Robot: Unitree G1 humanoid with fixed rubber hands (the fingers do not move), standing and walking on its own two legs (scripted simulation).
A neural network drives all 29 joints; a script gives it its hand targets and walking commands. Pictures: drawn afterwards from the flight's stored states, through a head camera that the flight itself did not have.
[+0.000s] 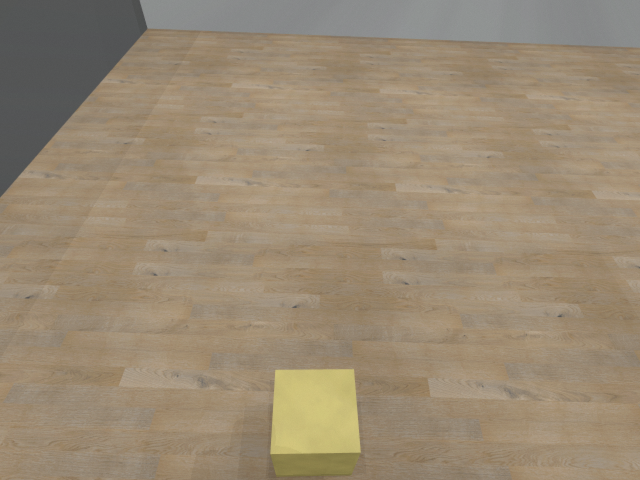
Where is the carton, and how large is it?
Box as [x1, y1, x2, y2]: [270, 369, 360, 476]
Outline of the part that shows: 353,369 275,370 270,454 276,476 351,474 360,452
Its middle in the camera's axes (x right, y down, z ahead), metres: -0.02 +0.51 +1.05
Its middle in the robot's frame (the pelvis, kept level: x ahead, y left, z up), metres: +0.39 +0.00 -0.65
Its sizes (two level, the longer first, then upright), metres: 0.210 0.200 0.250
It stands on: the floor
